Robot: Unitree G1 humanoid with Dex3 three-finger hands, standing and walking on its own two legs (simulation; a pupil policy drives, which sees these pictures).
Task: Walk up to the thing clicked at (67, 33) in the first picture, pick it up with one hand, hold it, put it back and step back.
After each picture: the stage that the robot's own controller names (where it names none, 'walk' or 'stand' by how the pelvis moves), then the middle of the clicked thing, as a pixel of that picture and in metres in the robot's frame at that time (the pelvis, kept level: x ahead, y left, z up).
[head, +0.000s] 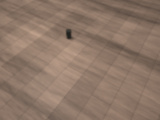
stand; (68, 34) +1.60 +0.11 -0.72
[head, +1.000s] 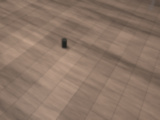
walk; (64, 43) +1.48 +0.09 -0.72
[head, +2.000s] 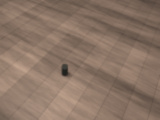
walk; (64, 70) +0.97 +0.08 -0.72
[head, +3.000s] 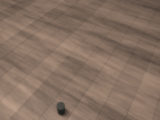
walk; (61, 108) +0.58 +0.14 -0.69
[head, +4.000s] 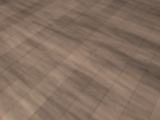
stand; out of the picture +0.40 +0.12 -0.70
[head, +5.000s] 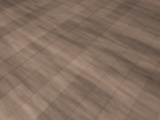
stand; out of the picture +0.37 +0.11 -0.72
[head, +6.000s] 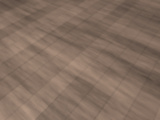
stand; out of the picture +0.38 +0.12 -0.73
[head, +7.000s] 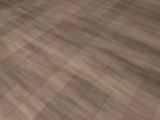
stand; out of the picture +0.37 +0.13 -0.73
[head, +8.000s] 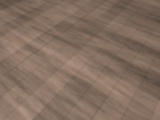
stand; out of the picture +0.36 +0.14 -0.73
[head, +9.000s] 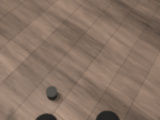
go down; (51, 93) +0.42 +0.12 -0.52
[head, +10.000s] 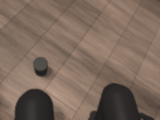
go down; (40, 67) +0.47 +0.14 -0.33
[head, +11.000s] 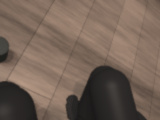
close in; out of the picture +0.46 +0.17 -0.25
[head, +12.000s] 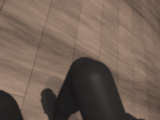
close; out of the picture +0.47 +0.20 -0.24
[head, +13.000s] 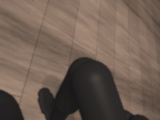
close; out of the picture +0.46 +0.20 -0.24
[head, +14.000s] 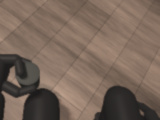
lift; (28, 78) +0.35 +0.18 -0.07
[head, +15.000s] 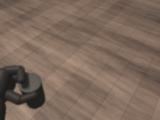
hold; (33, 91) +0.32 +0.16 +0.05
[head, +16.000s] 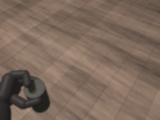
hold; (38, 96) +0.32 +0.15 +0.00
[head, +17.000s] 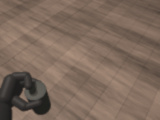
hold; (38, 98) +0.31 +0.15 +0.00
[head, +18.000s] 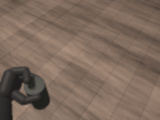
crouch; (38, 93) +0.33 +0.15 -0.01
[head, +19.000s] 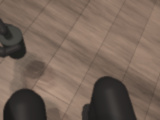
lower; (13, 43) +0.48 +0.16 -0.10
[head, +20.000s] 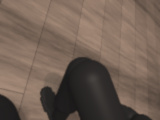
lower; out of the picture +0.46 +0.23 -0.24
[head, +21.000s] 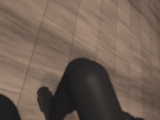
lower; out of the picture +0.46 +0.23 -0.25
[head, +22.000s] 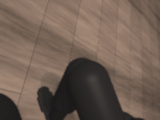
lower; out of the picture +0.46 +0.23 -0.25
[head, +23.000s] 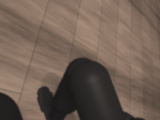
lower; out of the picture +0.47 +0.22 -0.25
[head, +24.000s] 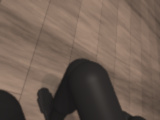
open; out of the picture +0.45 +0.20 -0.25
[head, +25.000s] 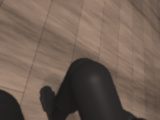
stand; out of the picture +0.46 +0.19 -0.24
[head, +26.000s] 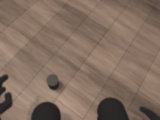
walk; (53, 82) +0.45 +0.12 -0.45
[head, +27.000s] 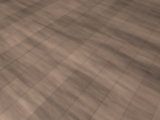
stand; out of the picture +0.38 +0.10 -0.66
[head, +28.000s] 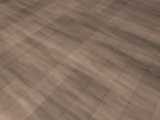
stand; out of the picture +0.39 +0.11 -0.67
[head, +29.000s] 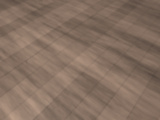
stand; out of the picture +0.39 +0.09 -0.71
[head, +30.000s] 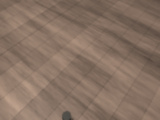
walk; (66, 117) +0.42 +0.06 -0.70
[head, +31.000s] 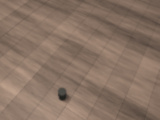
walk; (62, 94) +0.58 +0.10 -0.70
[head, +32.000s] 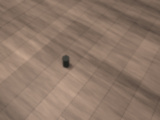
walk; (66, 61) +0.91 +0.12 -0.69
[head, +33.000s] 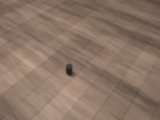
stand; (69, 69) +1.01 +0.11 -0.71
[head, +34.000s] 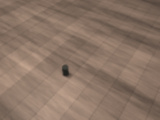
stand; (65, 70) +1.02 +0.13 -0.72
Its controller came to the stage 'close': yes
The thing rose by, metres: 0.73
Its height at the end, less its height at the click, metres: +0.00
